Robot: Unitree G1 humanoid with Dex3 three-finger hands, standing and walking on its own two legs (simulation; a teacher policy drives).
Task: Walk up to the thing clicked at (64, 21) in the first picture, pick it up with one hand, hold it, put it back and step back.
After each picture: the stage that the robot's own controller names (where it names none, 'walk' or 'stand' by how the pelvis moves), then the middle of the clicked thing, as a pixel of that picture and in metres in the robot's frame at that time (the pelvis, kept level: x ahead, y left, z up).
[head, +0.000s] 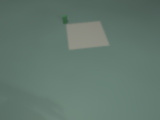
stand; (64, 19) +2.02 +0.33 -0.72
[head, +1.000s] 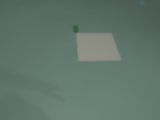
walk; (75, 28) +1.88 +0.15 -0.70
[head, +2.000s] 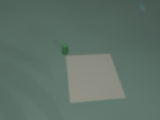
walk; (64, 49) +1.27 +0.17 -0.71
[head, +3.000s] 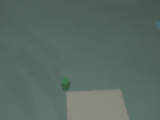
walk; (65, 84) +0.82 +0.17 -0.71
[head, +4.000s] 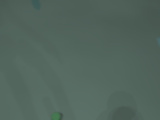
walk; (56, 119) +0.52 +0.18 -0.71
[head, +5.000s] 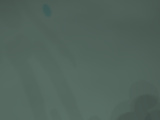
stand; out of the picture +0.41 +0.20 -0.72
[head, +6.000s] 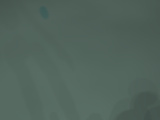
walk; out of the picture +0.40 +0.20 -0.73
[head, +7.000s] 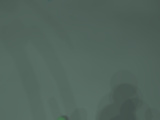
walk; out of the picture +0.42 +0.14 -0.70
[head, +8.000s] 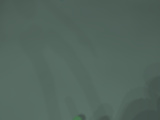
stand; out of the picture +0.41 +0.13 -0.68
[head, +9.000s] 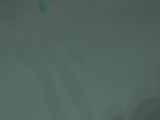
walk; out of the picture +0.40 +0.27 -0.70
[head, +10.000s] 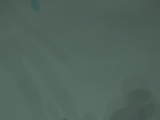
walk; out of the picture +0.44 +0.20 -0.70
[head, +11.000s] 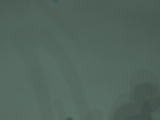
walk; out of the picture +0.41 +0.16 -0.69
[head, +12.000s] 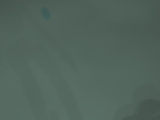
stand; out of the picture +0.42 +0.21 -0.71
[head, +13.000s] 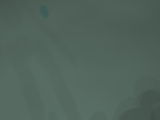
stand; out of the picture +0.40 +0.22 -0.73
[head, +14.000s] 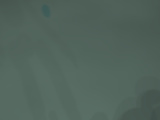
stand; out of the picture +0.40 +0.21 -0.73
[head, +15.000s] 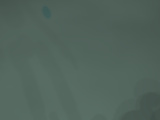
stand; out of the picture +0.40 +0.21 -0.73
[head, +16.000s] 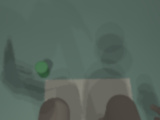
go down; (42, 70) +0.47 +0.21 -0.42
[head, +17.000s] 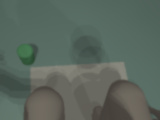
go down; (26, 55) +0.50 +0.22 -0.31
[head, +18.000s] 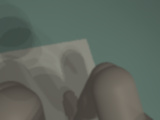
close in; out of the picture +0.49 +0.26 -0.24
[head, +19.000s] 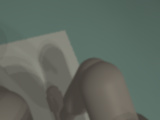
close; out of the picture +0.48 +0.28 -0.24
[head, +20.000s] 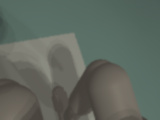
lift; out of the picture +0.46 +0.26 -0.24
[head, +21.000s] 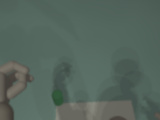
lift; (57, 98) +0.44 +0.16 -0.53
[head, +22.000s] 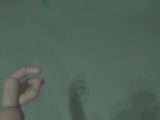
hold; out of the picture +0.40 +0.17 -0.67
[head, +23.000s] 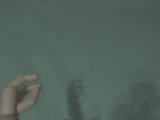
hold; out of the picture +0.40 +0.17 -0.67
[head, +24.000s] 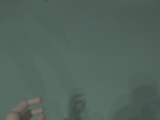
hold; out of the picture +0.41 +0.17 -0.66
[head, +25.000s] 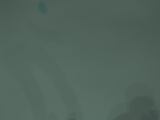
stand; out of the picture +0.38 +0.16 -0.66
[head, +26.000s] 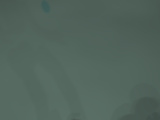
hold; out of the picture +0.40 +0.16 -0.66
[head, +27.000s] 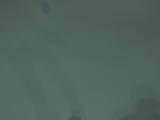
hold; out of the picture +0.40 +0.16 -0.66
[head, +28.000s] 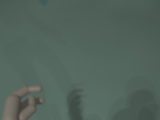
hold; out of the picture +0.41 +0.16 -0.65
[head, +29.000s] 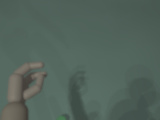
close; out of the picture +0.41 +0.17 -0.66
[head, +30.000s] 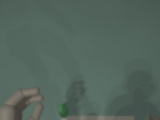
close; (63, 111) +0.42 +0.16 -0.59
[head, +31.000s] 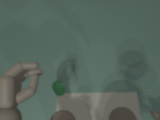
close; (58, 88) +0.45 +0.17 -0.48
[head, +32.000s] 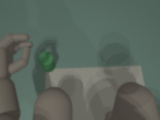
close; (47, 62) +0.49 +0.17 -0.30
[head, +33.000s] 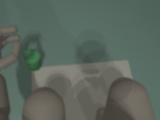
close; (33, 60) +0.48 +0.18 -0.28
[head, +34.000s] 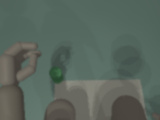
close; (56, 75) +0.48 +0.16 -0.40
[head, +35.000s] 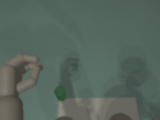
close; (60, 94) +0.45 +0.16 -0.51
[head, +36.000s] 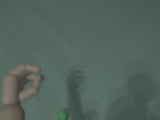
close; (62, 117) +0.42 +0.16 -0.63
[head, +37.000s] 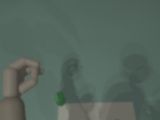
close; (60, 99) +0.43 +0.17 -0.56
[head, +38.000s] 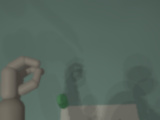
close; (62, 101) +0.45 +0.17 -0.54
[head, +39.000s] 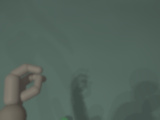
close; out of the picture +0.41 +0.17 -0.65
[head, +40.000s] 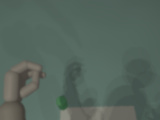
close; (62, 103) +0.43 +0.17 -0.57
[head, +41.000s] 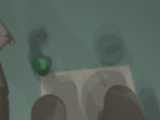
crouch; (41, 67) +0.49 +0.17 -0.36
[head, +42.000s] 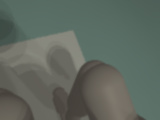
lower; out of the picture +0.48 +0.24 -0.24
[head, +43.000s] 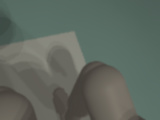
lower; out of the picture +0.47 +0.25 -0.24
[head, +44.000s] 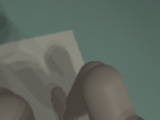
lower; out of the picture +0.47 +0.25 -0.25
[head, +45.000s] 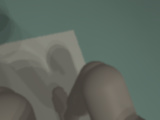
lower; out of the picture +0.47 +0.25 -0.25
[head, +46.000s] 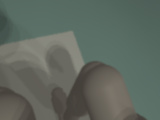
rest; out of the picture +0.47 +0.25 -0.25
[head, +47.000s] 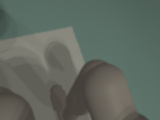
open; out of the picture +0.47 +0.25 -0.25
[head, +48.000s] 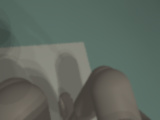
stand; out of the picture +0.47 +0.23 -0.26
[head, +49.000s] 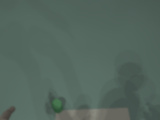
stand; (57, 106) +0.43 +0.17 -0.58
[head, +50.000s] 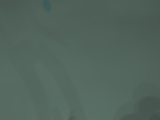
stand; out of the picture +0.41 +0.17 -0.67
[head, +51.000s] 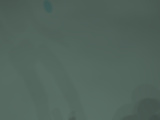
stand; out of the picture +0.41 +0.16 -0.67
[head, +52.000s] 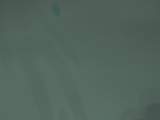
stand; out of the picture +0.42 +0.15 -0.71
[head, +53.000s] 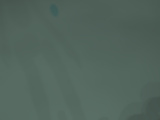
stand; out of the picture +0.40 +0.16 -0.73
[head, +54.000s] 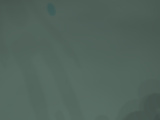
stand; out of the picture +0.40 +0.17 -0.73
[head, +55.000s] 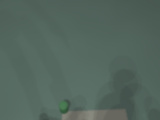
walk; (63, 107) +0.47 +0.13 -0.71
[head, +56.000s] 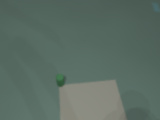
walk; (60, 80) +0.72 +0.23 -0.70
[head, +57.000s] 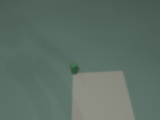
stand; (73, 68) +1.03 +0.22 -0.70
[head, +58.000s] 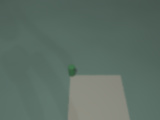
stand; (71, 70) +1.00 +0.16 -0.72
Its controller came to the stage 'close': yes
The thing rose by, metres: 0.01
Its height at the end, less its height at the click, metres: +0.00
